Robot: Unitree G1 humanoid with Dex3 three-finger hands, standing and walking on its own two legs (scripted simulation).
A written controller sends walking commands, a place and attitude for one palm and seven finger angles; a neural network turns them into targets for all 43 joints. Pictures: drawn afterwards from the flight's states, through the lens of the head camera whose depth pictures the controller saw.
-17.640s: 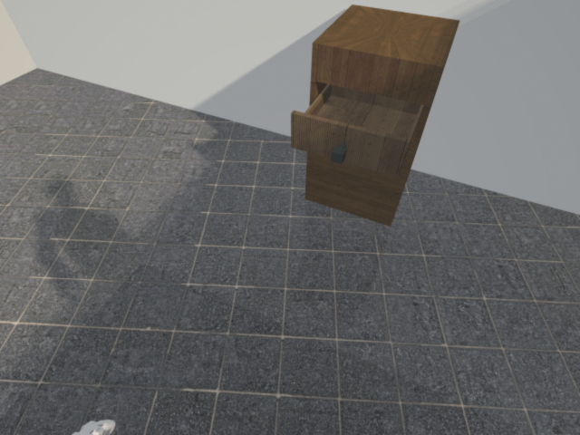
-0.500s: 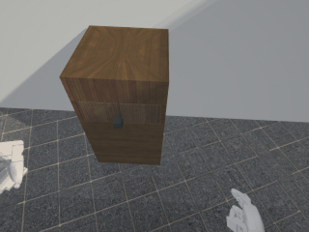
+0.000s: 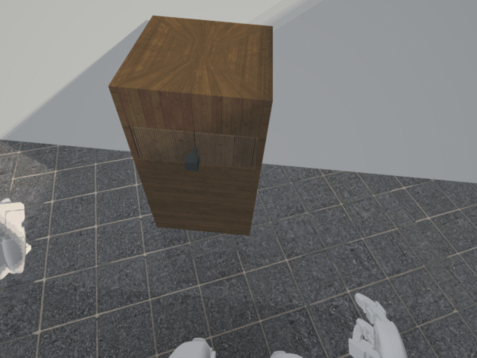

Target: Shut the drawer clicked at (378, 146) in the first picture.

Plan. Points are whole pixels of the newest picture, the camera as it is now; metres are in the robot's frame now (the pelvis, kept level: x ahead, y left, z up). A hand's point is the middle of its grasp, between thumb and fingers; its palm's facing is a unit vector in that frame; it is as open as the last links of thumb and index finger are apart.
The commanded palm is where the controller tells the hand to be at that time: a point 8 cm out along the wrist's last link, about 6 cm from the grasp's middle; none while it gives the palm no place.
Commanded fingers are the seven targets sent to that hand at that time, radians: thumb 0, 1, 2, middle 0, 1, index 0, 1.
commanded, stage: step back with the hand held close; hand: left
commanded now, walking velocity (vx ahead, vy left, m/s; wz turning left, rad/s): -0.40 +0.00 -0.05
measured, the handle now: (193, 157) +0.69 +0.16 -0.20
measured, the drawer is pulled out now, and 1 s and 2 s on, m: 0.00 0.00 0.00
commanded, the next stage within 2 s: stop stepping back and stand still in 0.48 s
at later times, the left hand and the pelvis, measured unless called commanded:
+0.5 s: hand out of the picture +0.11 +0.24 +0.18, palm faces +0.38 -0.82 -0.43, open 3.3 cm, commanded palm +0.06 +0.27 +0.20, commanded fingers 0.00 0.90 0.90 -1.40 -1.60 -1.40 -1.60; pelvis -0.09 +0.00 +0.00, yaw -3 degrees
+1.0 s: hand out of the picture +0.04 +0.22 +0.19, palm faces +0.22 -0.85 -0.49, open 3.3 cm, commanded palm +0.01 +0.27 +0.20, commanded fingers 0.00 0.90 0.90 -1.40 -1.60 -1.40 -1.60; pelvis -0.16 +0.01 +0.02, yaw -8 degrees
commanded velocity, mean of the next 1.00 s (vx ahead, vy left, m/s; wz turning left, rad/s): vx -0.13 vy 0.02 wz -0.05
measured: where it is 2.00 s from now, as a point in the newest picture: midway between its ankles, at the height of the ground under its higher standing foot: outside the picture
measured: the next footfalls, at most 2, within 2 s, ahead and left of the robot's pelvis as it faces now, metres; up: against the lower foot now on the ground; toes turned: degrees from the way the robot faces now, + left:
right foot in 0.50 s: -0.19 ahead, -0.15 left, +0.00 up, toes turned -4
left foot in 0.66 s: +0.00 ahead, +0.08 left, +0.00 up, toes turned -3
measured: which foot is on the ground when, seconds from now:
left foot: down 0.00-0.52, up 0.54-0.64, down 0.66-0.86, up 0.88-1.00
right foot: down 0.00-0.22, up 0.24-0.48, down 0.50-0.66, up 0.68-0.82, down 0.84-1.00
